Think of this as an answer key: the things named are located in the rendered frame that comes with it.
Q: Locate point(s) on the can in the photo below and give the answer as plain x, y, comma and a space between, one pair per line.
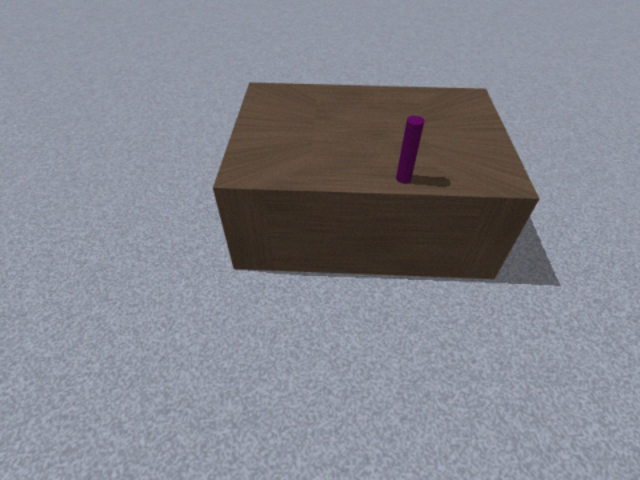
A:
411, 140

